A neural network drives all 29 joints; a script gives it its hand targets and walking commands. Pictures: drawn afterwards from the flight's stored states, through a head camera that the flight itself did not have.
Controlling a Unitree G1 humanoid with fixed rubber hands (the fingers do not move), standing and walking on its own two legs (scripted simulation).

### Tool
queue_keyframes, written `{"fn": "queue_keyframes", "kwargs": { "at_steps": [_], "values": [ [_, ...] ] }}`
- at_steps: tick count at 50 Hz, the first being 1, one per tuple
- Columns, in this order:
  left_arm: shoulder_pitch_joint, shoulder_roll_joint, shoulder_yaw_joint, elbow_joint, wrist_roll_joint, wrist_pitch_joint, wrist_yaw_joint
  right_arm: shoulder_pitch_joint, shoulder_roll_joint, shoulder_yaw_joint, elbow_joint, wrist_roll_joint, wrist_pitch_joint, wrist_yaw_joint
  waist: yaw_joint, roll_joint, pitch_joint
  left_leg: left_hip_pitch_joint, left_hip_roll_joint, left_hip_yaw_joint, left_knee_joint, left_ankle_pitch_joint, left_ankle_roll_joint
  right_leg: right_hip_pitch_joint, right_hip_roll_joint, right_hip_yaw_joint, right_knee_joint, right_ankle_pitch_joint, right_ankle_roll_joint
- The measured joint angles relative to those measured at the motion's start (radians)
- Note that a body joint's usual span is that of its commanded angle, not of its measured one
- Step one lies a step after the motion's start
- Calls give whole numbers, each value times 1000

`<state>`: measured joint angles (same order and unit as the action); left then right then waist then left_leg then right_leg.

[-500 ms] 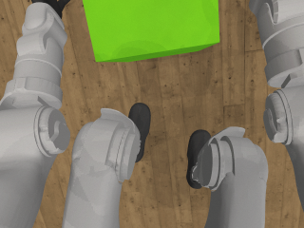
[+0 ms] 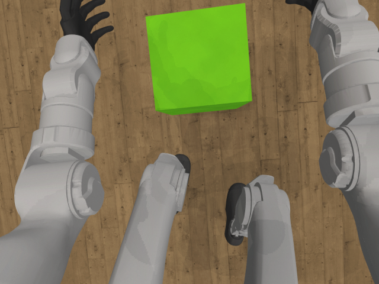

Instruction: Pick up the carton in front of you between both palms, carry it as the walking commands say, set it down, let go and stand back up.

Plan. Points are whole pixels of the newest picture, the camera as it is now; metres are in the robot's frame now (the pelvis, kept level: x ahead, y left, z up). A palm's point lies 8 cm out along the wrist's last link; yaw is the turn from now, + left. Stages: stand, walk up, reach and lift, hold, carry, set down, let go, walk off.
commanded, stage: set down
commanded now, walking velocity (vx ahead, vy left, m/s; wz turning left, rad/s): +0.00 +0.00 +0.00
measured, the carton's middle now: (200, 72) +0.52 +0.09 -0.35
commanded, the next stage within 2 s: let go in 0.46 s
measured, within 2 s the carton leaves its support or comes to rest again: neither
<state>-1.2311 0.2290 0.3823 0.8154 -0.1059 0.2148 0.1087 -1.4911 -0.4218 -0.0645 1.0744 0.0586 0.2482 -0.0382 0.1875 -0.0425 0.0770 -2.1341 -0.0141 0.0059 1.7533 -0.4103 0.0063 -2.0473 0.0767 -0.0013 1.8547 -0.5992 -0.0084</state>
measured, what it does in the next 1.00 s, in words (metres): rises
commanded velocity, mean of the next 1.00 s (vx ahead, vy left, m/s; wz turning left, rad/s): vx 0.00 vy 0.00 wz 0.00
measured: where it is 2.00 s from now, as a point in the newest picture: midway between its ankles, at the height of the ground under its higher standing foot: (204, 209)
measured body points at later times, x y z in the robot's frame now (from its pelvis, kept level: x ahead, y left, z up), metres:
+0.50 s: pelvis +0.03 +0.00 +0.14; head +0.34 +0.03 +0.46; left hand +0.50 +0.30 +0.04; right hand +0.62 -0.09 +0.04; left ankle +0.13 +0.11 -0.44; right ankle +0.08 -0.11 -0.44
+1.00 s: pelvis +0.08 +0.02 +0.25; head +0.29 +0.03 +0.65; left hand +0.38 +0.28 +0.15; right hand +0.46 -0.14 +0.14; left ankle +0.13 +0.11 -0.44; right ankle +0.08 -0.11 -0.44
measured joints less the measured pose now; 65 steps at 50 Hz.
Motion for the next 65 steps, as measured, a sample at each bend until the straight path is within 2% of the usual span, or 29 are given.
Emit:
{"fn": "queue_keyframes", "kwargs": {
  "at_steps": [10,24,29,36,40,43,49,58,65],
  "values": [
    [85,10,23,-67,-1,38,-38,84,32,-11,-106,-32,50,7,0,-3,-74,128,-2,-4,-198,33,-4,118,6,16,-204,49,0],
    [167,-27,42,-69,58,8,-67,161,63,-87,-65,-93,11,43,-5,-15,-131,382,-4,-15,-520,114,-2,367,5,32,-540,149,4],
    [226,-41,41,-82,102,-17,-96,226,102,-134,-88,-137,-13,34,-16,-12,-138,473,-2,-15,-627,143,2,458,5,41,-653,186,8],
    [459,-52,-20,-166,173,-53,-175,513,230,-172,-282,-184,-40,-47,-50,7,-137,656,3,-12,-769,168,15,646,8,56,-819,229,17],
    [612,-38,-87,-211,173,-70,-213,714,286,-158,-392,-178,-54,-86,-61,21,-122,794,3,-6,-842,173,23,788,5,67,-905,243,23],
    [715,-23,-135,-230,157,-87,-232,840,305,-142,-444,-169,-73,-96,-65,32,-113,900,-2,-3,-892,175,27,895,-2,73,-961,249,26],
    [911,-8,-218,-266,117,-133,-238,1031,302,-115,-466,-152,-131,-71,-69,45,-108,1100,-16,-5,-981,175,33,1100,-20,76,-1058,252,27],
    [1215,-32,-323,-356,76,-183,-198,1296,280,-88,-476,-136,-211,-13,-76,59,-91,1391,-32,-21,-1111,180,29,1398,-39,67,-1196,258,16],
    [1399,-32,-362,-410,64,-192,-184,1487,261,-46,-517,-117,-238,15,-105,64,-66,1622,-36,-29,-1213,189,17,1624,-46,65,-1288,263,1]
  ]
}}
